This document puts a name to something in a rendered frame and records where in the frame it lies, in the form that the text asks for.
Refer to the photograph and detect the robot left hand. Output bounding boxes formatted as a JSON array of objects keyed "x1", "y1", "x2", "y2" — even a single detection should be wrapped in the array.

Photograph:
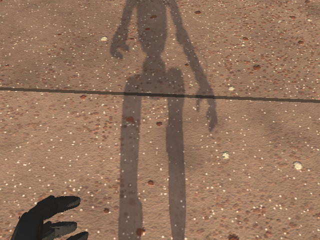
[{"x1": 10, "y1": 195, "x2": 89, "y2": 240}]

